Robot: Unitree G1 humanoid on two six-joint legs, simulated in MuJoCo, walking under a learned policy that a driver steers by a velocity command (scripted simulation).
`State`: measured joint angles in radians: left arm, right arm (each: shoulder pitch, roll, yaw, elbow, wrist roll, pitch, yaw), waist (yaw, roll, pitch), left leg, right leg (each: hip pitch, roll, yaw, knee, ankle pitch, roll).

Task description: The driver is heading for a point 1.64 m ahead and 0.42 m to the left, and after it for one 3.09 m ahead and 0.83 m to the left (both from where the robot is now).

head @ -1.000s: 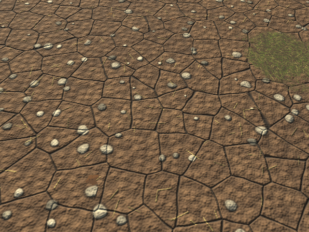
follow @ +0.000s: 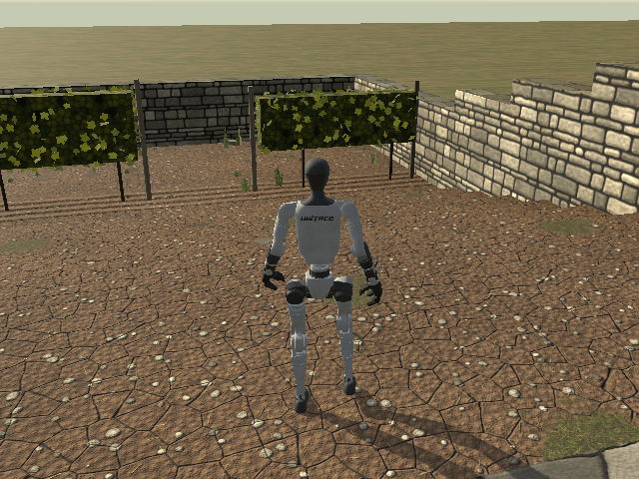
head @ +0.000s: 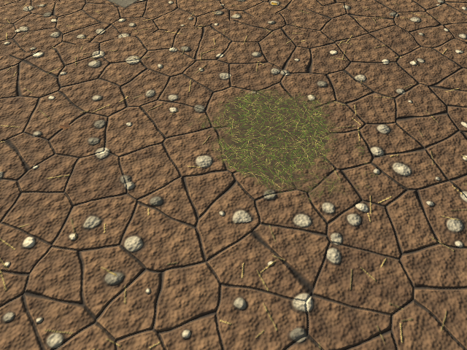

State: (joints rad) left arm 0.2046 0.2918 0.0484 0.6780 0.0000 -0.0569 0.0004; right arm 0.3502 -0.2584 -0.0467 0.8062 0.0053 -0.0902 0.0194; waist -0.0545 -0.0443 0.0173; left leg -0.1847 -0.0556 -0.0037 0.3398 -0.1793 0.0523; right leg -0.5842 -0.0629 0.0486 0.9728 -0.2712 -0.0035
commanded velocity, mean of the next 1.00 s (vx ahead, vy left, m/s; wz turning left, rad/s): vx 0.50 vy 0.00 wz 0.42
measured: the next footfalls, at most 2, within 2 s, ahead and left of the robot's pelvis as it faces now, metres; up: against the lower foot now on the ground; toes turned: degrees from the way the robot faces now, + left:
right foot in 0.24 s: +0.29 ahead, -0.14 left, +0.00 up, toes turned +8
left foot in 0.72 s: +0.49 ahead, +0.19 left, +0.00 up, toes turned +26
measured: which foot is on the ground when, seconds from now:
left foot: down 0.00-0.24, up 0.26-0.70, down 0.72-1.00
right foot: up 0.00-0.22, down 0.24-0.72, up 0.74-1.00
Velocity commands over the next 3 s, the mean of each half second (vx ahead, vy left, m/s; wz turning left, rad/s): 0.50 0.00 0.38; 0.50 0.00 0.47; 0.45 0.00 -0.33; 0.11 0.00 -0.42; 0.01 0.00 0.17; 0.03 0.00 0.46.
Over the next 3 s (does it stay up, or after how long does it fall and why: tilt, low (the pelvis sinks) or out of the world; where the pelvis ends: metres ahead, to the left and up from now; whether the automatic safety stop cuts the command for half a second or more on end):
stays up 0.96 0.24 -0.01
